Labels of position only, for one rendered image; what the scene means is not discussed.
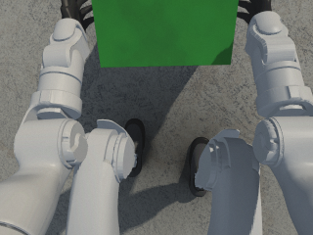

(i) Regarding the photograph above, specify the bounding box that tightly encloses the carton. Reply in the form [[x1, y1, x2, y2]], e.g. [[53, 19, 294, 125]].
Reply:
[[91, 0, 239, 68]]

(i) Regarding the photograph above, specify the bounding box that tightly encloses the robot left forearm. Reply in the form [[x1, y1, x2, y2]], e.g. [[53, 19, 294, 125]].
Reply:
[[14, 18, 90, 159]]

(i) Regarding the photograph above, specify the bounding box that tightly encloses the robot right upper arm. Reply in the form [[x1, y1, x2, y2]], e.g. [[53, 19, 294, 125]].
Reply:
[[252, 116, 313, 235]]

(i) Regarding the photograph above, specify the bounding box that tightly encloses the robot right forearm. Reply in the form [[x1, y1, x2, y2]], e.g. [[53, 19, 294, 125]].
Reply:
[[245, 11, 313, 118]]

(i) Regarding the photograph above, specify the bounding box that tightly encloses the robot left upper arm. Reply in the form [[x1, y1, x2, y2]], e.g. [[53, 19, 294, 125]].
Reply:
[[0, 117, 88, 235]]

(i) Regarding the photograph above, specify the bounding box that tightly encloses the left robot shin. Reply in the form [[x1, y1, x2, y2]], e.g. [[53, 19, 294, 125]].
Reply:
[[85, 119, 138, 175]]

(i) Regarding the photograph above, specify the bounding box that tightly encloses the robot left hand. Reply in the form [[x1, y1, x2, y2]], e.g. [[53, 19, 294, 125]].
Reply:
[[60, 0, 94, 32]]

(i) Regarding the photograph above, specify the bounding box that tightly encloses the left robot thigh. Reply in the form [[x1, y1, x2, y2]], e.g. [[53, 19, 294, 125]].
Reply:
[[65, 128, 132, 235]]

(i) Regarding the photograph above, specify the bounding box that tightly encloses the robot right hand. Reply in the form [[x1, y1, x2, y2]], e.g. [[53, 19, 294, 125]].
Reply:
[[237, 0, 272, 26]]

